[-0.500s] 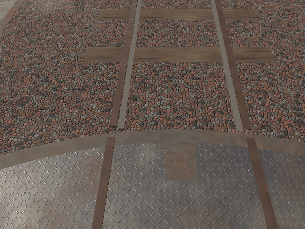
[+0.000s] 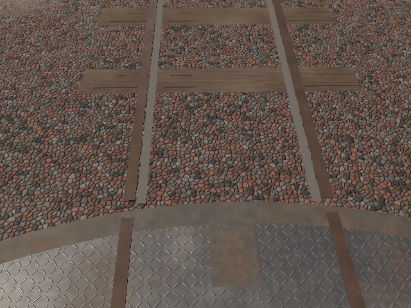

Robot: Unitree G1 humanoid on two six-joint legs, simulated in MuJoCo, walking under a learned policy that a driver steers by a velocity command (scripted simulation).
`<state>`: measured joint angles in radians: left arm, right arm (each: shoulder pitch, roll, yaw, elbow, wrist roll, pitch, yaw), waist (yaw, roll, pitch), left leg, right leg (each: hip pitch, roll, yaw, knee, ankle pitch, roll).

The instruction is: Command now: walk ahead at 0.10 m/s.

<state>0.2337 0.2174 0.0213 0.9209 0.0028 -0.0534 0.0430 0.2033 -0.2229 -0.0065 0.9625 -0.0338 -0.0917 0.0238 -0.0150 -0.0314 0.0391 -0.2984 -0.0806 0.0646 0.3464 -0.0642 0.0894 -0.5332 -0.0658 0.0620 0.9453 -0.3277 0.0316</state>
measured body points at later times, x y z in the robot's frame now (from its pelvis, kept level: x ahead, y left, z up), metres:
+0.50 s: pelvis +0.08 -0.04 +0.00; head +0.10 -0.04 +0.45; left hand +0.12 +0.20 -0.15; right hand +0.11 -0.28 -0.16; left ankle +0.07 +0.08 -0.74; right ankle +0.08 -0.14 -0.74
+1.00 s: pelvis +0.08 -0.04 +0.00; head +0.09 -0.04 +0.45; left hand +0.10 +0.20 -0.16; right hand +0.10 -0.27 -0.16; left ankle +0.07 +0.08 -0.74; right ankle +0.08 -0.15 -0.74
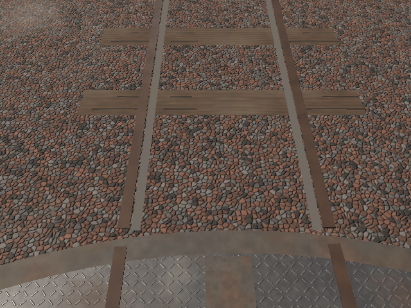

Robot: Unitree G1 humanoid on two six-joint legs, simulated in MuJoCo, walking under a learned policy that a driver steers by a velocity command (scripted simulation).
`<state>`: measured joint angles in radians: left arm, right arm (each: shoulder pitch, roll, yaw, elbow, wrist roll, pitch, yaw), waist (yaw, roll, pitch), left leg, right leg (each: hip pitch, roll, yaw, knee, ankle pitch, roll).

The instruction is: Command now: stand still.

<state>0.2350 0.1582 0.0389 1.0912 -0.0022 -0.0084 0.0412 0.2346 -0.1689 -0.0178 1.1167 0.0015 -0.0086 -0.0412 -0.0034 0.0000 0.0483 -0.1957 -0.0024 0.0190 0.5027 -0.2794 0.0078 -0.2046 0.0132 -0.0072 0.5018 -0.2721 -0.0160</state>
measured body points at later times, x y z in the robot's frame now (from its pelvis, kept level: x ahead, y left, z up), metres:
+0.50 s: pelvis +0.05 -0.03 -0.01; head +0.06 -0.04 +0.44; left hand +0.06 +0.22 -0.15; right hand +0.03 -0.27 -0.17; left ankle -0.01 +0.10 -0.72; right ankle +0.02 -0.12 -0.74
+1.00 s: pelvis +0.31 +0.02 -0.01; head +0.34 +0.02 +0.43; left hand +0.26 +0.27 -0.16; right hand +0.49 -0.22 -0.13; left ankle +0.40 +0.11 -0.74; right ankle +0.12 -0.12 -0.63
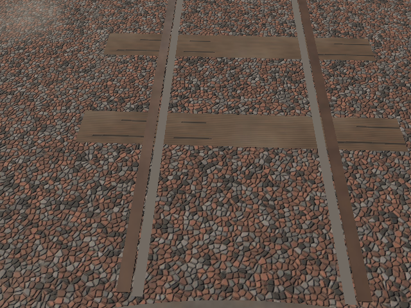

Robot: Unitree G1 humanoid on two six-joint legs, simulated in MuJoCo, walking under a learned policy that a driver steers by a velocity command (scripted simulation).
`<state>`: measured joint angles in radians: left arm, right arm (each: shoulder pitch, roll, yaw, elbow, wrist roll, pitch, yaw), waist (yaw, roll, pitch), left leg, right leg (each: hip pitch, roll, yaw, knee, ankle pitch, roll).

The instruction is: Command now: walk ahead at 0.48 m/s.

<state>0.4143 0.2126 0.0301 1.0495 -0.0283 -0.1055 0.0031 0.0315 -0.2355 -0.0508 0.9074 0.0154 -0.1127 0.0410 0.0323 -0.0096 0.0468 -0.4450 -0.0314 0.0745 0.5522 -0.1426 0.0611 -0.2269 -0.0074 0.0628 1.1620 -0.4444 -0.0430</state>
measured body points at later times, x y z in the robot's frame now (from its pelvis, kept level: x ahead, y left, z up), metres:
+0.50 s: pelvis +0.29 -0.06 +0.00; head +0.33 -0.07 +0.45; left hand +0.49 +0.18 -0.10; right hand +0.25 -0.32 -0.15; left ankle +0.11 +0.08 -0.68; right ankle +0.40 -0.15 -0.72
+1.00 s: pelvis +0.56 -0.04 +0.00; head +0.59 -0.03 +0.45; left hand +0.51 +0.23 -0.14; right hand +0.78 -0.26 -0.09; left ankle +0.72 +0.08 -0.72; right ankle +0.40 -0.16 -0.72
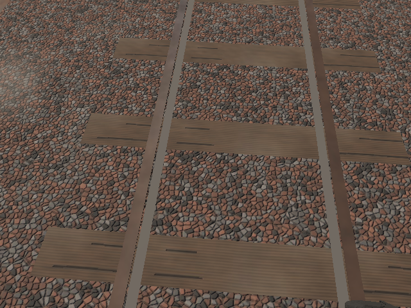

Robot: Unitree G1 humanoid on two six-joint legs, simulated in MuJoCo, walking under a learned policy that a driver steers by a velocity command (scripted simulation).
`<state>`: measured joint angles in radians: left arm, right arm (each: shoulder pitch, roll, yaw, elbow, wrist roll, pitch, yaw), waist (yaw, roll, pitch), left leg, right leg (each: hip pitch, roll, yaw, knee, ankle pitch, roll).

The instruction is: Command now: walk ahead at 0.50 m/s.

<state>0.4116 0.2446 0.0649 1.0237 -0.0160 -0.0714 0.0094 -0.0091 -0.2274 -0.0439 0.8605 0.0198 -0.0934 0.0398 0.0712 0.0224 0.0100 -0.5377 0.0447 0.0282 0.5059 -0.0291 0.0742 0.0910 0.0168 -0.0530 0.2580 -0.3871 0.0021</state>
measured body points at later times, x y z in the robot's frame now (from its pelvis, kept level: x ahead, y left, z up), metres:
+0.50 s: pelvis +0.27 +0.01 +0.01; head +0.30 +0.01 +0.46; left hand +0.48 +0.24 -0.10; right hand +0.24 -0.25 -0.13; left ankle +0.15 +0.11 -0.73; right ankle +0.46 -0.13 -0.70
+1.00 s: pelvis +0.41 -0.01 +0.01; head +0.41 +0.01 +0.46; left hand +0.51 +0.23 -0.14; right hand +0.46 -0.27 -0.13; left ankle +0.42 +0.13 -0.73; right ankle +0.46 -0.11 -0.73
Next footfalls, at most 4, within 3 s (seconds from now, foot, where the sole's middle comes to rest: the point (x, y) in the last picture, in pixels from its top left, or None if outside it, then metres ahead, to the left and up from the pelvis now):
0.02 left None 0.19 0.12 -0.76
0.56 right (263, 303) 0.50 -0.11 -0.76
0.90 left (184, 307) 0.46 0.13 -0.76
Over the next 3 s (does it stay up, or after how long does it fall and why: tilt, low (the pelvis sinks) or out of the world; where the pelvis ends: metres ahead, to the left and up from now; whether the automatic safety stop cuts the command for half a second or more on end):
stays up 0.49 0.00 0.00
